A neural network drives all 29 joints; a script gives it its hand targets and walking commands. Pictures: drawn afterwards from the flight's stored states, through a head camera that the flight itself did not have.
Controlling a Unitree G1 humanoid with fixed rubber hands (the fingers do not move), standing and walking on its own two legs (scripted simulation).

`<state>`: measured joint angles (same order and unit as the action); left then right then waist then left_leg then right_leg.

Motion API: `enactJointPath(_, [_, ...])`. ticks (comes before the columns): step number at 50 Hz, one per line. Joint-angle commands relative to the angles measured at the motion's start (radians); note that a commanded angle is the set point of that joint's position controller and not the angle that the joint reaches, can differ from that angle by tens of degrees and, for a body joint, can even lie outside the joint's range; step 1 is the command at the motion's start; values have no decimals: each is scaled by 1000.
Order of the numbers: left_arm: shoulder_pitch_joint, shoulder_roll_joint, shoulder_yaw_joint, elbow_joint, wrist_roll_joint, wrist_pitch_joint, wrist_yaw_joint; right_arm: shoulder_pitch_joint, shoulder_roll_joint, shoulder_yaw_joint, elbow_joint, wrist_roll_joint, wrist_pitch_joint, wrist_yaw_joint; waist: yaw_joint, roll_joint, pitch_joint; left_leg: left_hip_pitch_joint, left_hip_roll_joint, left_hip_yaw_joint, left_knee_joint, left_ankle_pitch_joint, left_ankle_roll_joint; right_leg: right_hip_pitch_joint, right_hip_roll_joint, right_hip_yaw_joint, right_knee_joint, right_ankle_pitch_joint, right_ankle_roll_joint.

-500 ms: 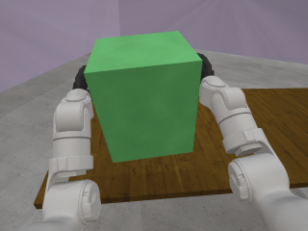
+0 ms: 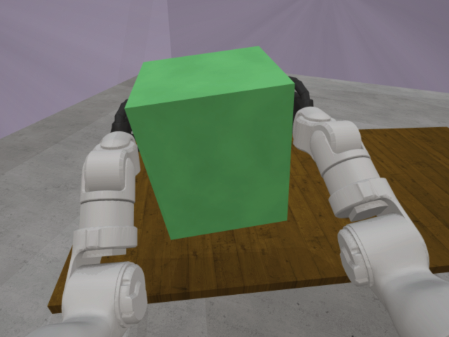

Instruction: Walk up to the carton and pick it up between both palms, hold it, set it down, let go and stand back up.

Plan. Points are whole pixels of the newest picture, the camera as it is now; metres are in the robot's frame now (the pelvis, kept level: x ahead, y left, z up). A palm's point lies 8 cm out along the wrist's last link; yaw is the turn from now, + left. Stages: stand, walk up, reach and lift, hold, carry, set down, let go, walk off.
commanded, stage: hold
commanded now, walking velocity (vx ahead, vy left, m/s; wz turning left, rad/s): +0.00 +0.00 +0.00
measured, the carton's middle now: (215, 141) +0.38 +0.00 +0.24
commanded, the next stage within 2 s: none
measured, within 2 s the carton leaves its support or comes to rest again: neither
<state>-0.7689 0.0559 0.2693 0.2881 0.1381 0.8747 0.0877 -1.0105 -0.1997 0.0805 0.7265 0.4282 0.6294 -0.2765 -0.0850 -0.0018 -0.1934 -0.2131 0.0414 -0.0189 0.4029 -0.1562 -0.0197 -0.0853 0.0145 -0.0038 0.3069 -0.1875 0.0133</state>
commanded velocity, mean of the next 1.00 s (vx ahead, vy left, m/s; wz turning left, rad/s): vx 0.00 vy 0.00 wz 0.00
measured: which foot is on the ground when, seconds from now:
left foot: down 0.00-1.00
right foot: down 0.00-1.00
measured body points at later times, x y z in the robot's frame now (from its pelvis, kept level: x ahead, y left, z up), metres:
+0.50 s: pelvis +0.00 -0.01 +0.00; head -0.08 +0.02 +0.44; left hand +0.38 +0.16 +0.25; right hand +0.39 -0.15 +0.29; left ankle +0.04 +0.13 -0.75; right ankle -0.01 -0.13 -0.75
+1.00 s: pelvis -0.01 +0.00 +0.00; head -0.09 +0.01 +0.44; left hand +0.37 +0.16 +0.26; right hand +0.38 -0.14 +0.28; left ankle +0.04 +0.13 -0.75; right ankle -0.01 -0.13 -0.75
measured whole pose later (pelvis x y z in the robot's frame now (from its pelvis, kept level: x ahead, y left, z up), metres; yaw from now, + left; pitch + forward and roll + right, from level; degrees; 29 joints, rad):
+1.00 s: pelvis -0.01 +0.00 +0.00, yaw +0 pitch -2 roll -2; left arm -0.82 0.08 0.28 0.32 0.13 0.87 0.08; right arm -1.02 -0.17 0.03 0.73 0.40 0.64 -0.29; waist -0.07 0.00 -0.20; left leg -0.23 0.04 -0.05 0.40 -0.14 -0.03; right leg -0.11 0.02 0.00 0.32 -0.18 0.01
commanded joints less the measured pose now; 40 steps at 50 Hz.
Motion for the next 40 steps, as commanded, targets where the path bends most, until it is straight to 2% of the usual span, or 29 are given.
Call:
enactJointPath(1, [-1017,-626,-446,-256,-187,-121,-132,-774,789,221,-383,174,-17,121,7,56,-375,269,-84,-9,5,251,-38,-16,82,0,-31,227,56])
enactJointPath(2, [-1022,-621,-438,-291,-191,-123,-137,-760,813,237,-387,180,-17,126,28,39,-398,276,-81,-9,-9,238,-28,-3,82,2,-30,213,57])
enactJointPath(3, [-1006,-601,-413,-227,-173,-110,-143,-761,780,216,-349,171,-8,125,23,30,-316,242,-83,-3,-23,180,-25,-22,77,0,-40,172,57])
enactJointPath(4, [-1032,-591,-400,-222,-171,-111,-151,-754,784,208,-318,160,-2,128,21,26,-300,230,-82,4,-36,140,-19,-27,73,7,-46,140,57])
enactJointPath(5, [-1039,-589,-407,-239,-176,-114,-153,-783,792,214,-349,168,-9,129,29,27,-341,234,-83,2,-34,147,-18,-18,73,8,-37,145,58])
enactJointPath(6, [-1049,-593,-414,-230,-188,-116,-154,-800,801,217,-355,169,-10,128,27,26,-348,230,-85,3,-36,157,-17,-17,70,17,-36,163,61])
enactJointPath(8, [-1078,-622,-454,-255,-202,-122,-152,-824,799,197,-373,169,-17,126,-7,60,-378,242,-87,0,-22,177,-33,-26,73,11,-36,167,53])
enactJointPath(9, [-1057,-620,-444,-228,-204,-120,-151,-824,805,206,-385,169,-18,122,1,38,-388,249,-86,-3,-15,191,-29,-9,73,17,-40,195,54])
enactJointPath(11, [-1028,-623,-431,-185,-194,-118,-156,-827,790,198,-385,157,-16,111,-16,33,-350,242,-89,-4,-13,167,-26,-19,73,12,-48,185,54])
enactJointPath(12, [-1037,-630,-450,-247,-211,-122,-156,-815,817,218,-415,167,-20,111,-4,41,-405,268,-90,-5,-12,218,-23,6,73,14,-38,234,57])
enactJointPath(13, [-1049,-632,-458,-251,-209,-122,-156,-805,804,205,-399,170,-14,109,-16,67,-389,277,-87,-3,-10,237,-33,-10,71,18,-35,238,54])
enactJointPath(14, [-1032,-630,-463,-242,-218,-124,-160,-820,800,210,-418,164,-14,107,-25,52,-397,279,-89,-9,-2,233,-32,-22,72,14,-37,235,57])
enactJointPath(15, [-1040,-632,-448,-250,-209,-118,-158,-815,805,207,-407,168,-9,107,-13,49,-393,273,-87,-7,-2,236,-32,-1,70,14,-34,243,53])
enactJointPath(16, [-1031,-631,-453,-247,-217,-116,-160,-797,802,212,-416,172,-10,103,-21,62,-410,277,-93,-7,-5,242,-32,7,70,13,-35,270,56])
enactJointPath(17, [-1025,-630,-438,-247,-209,-118,-165,-794,795,210,-410,171,-7,101,-21,41,-413,268,-91,-7,-3,242,-32,18,75,9,-32,266,60])
enactJointPath(19, [-996,-620,-435,-229,-199,-109,-163,-802,788,218,-431,180,-1,99,-10,60,-387,268,-92,-9,-1,255,-32,19,68,14,-32,277,60])
enactJointPath(20, [-1013,-618,-450,-270,-201,-113,-166,-791,784,217,-442,177,-3,97,-22,63,-406,273,-94,-7,-2,253,-37,21,69,13,-31,273,62])
enactJointPath(21, [-1018,-621,-459,-307,-213,-119,-163,-800,799,230,-467,192,-6,101,-4,64,-443,282,-92,-10,2,287,-36,34,72,13,-24,302,61])
enactJointPath(22, [-1026,-603,-443,-312,-205,-118,-159,-774,795,233,-428,191,6,104,-7,62,-432,285,-92,-8,6,278,-38,29,72,9,-20,298,62])
enactJointPath(25, [-978,-596,-410,-264,-178,-103,-158,-777,786,239,-414,196,10,105,18,57,-396,271,-92,-6,1,274,-38,23,76,5,-26,281,61])
enactJointPath(27, [-986,-613,-442,-312,-185,-104,-158,-758,784,240,-432,194,6,108,5,72,-412,297,-89,0,5,317,-48,25,79,6,-21,301,60])
enactJointPath(28, [-974,-602,-433,-305,-178,-100,-159,-759,781,253,-438,203,6,106,20,67,-417,296,-89,-3,9,327,-48,25,85,0,-16,315,62])
enactJointPath(29, [-966,-598,-427,-280,-175,-97,-160,-726,767,237,-403,192,13,102,2,67,-383,292,-86,-4,8,302,-47,21,78,5,-24,310,58])
enactJointPath(31, [-1023,-625,-459,-331,-191,-104,-161,-733,777,212,-394,188,7,109,-12,82,-392,291,-82,-5,0,299,-54,10,83,1,-24,274,52])
enactJointPath(34, [-1021,-607,-438,-257,-182,-100,-165,-766,767,202,-375,174,7,112,-1,56,-332,267,-81,2,-11,237,-45,-22,79,3,-37,201,53])
enactJointPath(35, [-1049,-609,-440,-288,-187,-104,-163,-778,786,205,-378,174,6,114,3,50,-333,263,-80,-1,-14,232,-38,-15,75,2,-35,205,53])
enactJointPath(36, [-1048,-614,-447,-272,-187,-105,-163,-776,779,188,-362,162,6,116,-8,68,-331,259,-81,-3,-20,197,-41,-36,74,1,-43,165,49])
enactJointPath(38, [-1049,-641,-463,-258,-206,-110,-155,-814,790,201,-398,170,-7,120,-5,77,-362,254,-80,-3,-13,217,-44,-23,76,7,-36,185,49])
enactJointPath(40, [-1061,-630,-445,-252,-196,-115,-150,-814,799,201,-372,167,-7,124,1,70,-362,252,-82,-9,-13,183,-40,-28,75,4,-37,157,48])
